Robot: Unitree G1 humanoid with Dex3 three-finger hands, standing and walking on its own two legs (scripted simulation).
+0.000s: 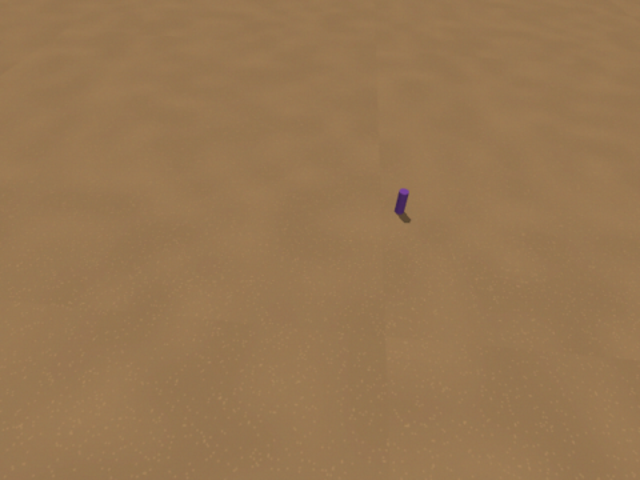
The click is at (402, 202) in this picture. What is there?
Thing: slim round
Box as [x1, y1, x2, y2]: [395, 188, 408, 213]
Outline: 406,189 402,188 399,190 395,207 396,213 403,212 408,193
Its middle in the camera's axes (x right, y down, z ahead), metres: +0.39 -0.18 +1.80
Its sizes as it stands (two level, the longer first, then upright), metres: 0.043 0.043 0.121
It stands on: the floor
